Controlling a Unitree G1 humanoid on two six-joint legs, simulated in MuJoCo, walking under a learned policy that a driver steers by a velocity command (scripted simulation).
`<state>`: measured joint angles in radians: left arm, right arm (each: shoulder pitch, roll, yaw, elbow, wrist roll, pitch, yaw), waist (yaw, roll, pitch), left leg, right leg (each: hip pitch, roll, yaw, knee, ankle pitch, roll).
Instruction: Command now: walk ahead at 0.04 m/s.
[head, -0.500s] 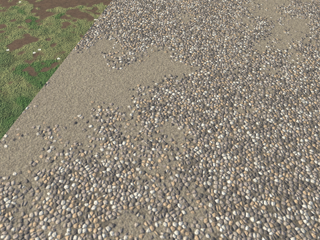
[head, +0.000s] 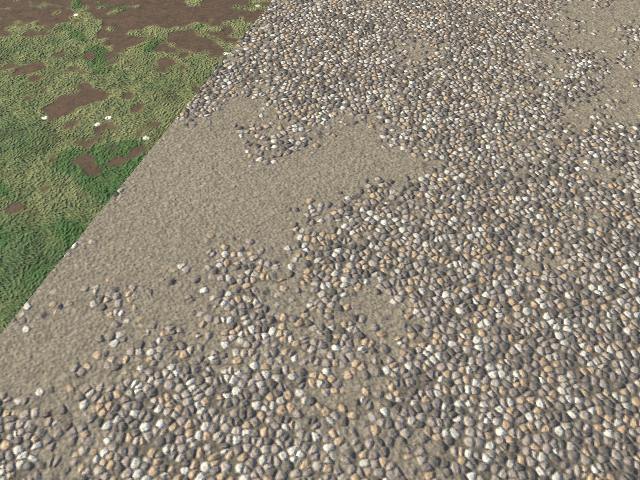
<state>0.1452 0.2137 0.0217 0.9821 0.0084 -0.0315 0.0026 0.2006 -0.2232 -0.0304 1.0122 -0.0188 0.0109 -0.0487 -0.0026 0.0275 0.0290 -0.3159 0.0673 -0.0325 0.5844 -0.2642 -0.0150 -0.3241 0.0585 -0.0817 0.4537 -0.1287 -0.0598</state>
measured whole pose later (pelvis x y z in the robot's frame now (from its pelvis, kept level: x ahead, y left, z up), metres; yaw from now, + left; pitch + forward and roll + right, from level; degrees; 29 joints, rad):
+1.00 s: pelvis +0.06 +0.03 +0.01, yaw -1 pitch -1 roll +0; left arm 0.18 0.20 0.05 1.14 -0.01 0.01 0.05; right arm 0.27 -0.18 -0.04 1.10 0.00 -0.01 -0.04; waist 0.01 0.00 0.03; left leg -0.14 -0.01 0.03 0.48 -0.31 0.03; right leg -0.23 -0.02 -0.02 0.50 -0.26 0.00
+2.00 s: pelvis +0.48 +0.01 +0.01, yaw -11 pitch +0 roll +2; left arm 0.18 0.27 0.10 0.90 -0.03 -0.03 0.03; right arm 0.21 -0.24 -0.07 0.98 -0.03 -0.10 0.00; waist -0.02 -0.04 0.06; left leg -0.19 -0.01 0.18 0.34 -0.16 0.05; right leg -0.65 -0.10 0.03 1.06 -0.27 -0.02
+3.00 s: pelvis +0.62 -0.02 +0.01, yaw -46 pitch +2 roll -1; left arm 0.18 0.30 0.09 0.61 -0.02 0.06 0.00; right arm 0.16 -0.27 -0.07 0.77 0.00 0.01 -0.04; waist -0.03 -0.02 0.05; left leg -0.22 0.08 0.11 0.43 -0.24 -0.01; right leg -0.48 -0.04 0.01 0.87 -0.37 0.08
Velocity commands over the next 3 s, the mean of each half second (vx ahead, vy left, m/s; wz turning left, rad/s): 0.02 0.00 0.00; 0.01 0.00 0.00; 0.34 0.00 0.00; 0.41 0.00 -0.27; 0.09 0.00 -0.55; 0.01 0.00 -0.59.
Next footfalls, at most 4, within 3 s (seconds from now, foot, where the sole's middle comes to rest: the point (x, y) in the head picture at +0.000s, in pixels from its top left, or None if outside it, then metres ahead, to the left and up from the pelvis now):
1.74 left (284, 452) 0.56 0.10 -0.77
2.22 right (404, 409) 0.66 -0.16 -0.77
2.68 left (308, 378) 0.73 0.05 -0.77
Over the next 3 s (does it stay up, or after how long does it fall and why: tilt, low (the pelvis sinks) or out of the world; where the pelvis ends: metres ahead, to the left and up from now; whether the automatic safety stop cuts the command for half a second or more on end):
stays up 0.62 -0.02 0.01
